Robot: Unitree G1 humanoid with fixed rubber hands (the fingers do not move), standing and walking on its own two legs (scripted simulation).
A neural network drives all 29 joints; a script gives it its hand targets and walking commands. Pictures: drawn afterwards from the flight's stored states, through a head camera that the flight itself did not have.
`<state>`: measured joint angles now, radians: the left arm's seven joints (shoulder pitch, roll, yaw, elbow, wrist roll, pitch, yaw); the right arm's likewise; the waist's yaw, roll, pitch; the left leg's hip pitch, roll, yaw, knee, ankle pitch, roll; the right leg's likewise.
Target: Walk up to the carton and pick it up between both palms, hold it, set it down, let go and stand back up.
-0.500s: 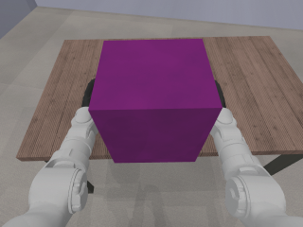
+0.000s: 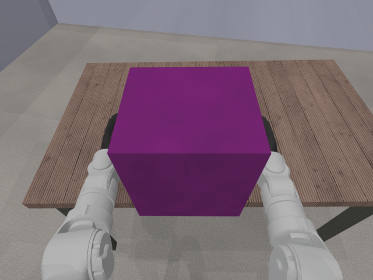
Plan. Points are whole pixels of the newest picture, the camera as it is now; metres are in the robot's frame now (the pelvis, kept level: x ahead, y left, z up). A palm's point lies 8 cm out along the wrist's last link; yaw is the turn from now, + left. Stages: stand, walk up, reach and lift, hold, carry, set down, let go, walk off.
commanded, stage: reach and lift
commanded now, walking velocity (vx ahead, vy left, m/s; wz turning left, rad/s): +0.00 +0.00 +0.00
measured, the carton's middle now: (189, 147) +0.42 -0.02 +0.04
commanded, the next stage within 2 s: none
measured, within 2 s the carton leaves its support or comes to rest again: leaves its support in 0.20 s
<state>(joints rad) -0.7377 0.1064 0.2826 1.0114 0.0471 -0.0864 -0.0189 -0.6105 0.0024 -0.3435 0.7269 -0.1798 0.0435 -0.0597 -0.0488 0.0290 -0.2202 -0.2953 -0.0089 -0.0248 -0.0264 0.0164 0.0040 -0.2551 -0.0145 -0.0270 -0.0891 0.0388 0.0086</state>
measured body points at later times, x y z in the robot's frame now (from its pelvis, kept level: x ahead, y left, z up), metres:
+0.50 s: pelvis +0.00 +0.01 +0.00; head +0.00 +0.01 +0.45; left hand +0.44 +0.17 +0.14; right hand +0.41 -0.18 +0.14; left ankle -0.03 +0.12 -0.75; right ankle -0.04 -0.12 -0.75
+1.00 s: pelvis -0.02 +0.00 +0.00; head -0.02 +0.00 +0.45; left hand +0.40 +0.16 +0.17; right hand +0.38 -0.19 +0.16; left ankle -0.03 +0.12 -0.75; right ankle -0.04 -0.12 -0.75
